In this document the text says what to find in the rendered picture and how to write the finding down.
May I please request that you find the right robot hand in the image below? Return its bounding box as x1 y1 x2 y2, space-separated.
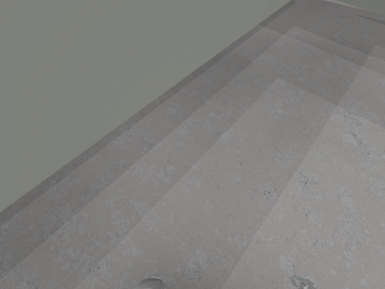
291 275 316 289

